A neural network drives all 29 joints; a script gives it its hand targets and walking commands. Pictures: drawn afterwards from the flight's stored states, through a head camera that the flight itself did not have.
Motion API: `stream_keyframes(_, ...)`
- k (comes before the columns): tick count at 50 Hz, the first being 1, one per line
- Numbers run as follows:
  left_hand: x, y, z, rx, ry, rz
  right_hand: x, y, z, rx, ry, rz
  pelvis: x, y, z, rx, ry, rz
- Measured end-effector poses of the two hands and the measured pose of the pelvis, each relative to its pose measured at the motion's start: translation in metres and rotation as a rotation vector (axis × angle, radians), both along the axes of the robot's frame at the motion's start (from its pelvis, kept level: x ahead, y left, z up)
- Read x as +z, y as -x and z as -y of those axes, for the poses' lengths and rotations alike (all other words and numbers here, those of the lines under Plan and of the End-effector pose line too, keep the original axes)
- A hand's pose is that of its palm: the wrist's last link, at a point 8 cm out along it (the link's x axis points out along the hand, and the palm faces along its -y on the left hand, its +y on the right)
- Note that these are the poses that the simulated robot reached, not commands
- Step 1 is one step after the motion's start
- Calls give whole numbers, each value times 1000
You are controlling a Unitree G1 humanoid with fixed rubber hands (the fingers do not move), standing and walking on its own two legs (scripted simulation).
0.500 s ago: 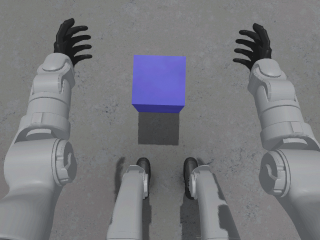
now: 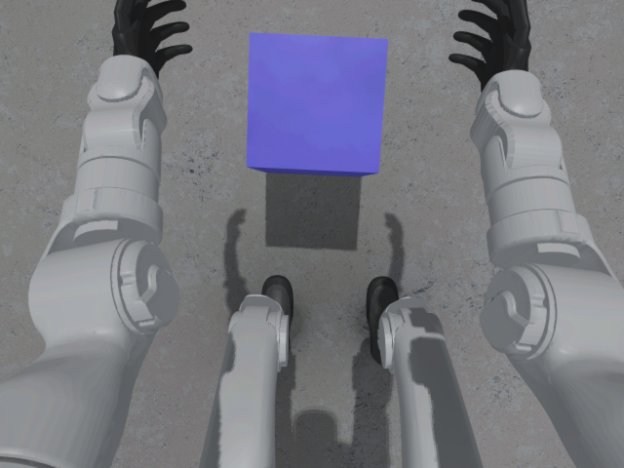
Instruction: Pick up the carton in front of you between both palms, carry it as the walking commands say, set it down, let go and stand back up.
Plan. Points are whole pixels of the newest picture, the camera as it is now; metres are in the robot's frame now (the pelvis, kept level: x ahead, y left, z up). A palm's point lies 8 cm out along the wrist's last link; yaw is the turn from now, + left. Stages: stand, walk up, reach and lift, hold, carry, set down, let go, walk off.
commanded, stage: reach and lift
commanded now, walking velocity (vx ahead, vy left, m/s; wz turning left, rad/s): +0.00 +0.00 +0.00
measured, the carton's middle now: (315, 118) +0.53 +0.04 -0.47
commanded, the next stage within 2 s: none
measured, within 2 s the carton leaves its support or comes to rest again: leaves its support in 1.52 s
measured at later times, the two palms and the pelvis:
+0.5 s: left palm (203, 108) +0.52 +0.22 -0.37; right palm (434, 115) +0.52 -0.15 -0.37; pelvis -0.06 -0.01 -0.20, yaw +0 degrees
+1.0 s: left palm (214, 108) +0.53 +0.21 -0.40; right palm (417, 114) +0.53 -0.13 -0.40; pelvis -0.05 -0.01 -0.23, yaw +0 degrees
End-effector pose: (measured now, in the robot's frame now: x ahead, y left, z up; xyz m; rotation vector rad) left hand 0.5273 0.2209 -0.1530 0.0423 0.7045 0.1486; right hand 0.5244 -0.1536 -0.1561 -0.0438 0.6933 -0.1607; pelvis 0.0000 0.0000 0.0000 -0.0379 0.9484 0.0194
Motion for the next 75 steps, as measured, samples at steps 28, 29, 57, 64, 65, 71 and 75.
stream_keyframes(28, -235, 8, 6, -15, -3, -33, -231, 7, -2, 21, -16, -48, -214, 61, 7, -5, 6, 284)
stream_keyframes(29, -241, 8, 6, -17, -8, -36, -237, 8, -2, 21, -19, -49, -216, 60, 6, -8, 5, 296)
stream_keyframes(57, -247, 1, 33, -57, 24, -3, -245, 1, -36, 82, -45, -21, -226, 56, 7, -8, 0, 356)
stream_keyframes(64, -247, -1, 34, -90, 34, -26, -245, 0, -35, 69, -59, -29, -229, 54, 6, -10, 3, 359)
stream_keyframes(65, -247, -1, 33, -92, 41, -25, -246, 0, -35, 68, -69, -29, -230, 54, 6, -10, 4, 359)
stream_keyframes(71, -249, 0, 32, -92, 66, -20, -248, 1, -34, 64, -99, -18, -236, 51, 5, -16, 3, 359)
stream_keyframes(75, -245, 5, 36, -85, 49, -25, -241, 0, -35, 38, -65, -22, -235, 48, 5, -15, -3, 338)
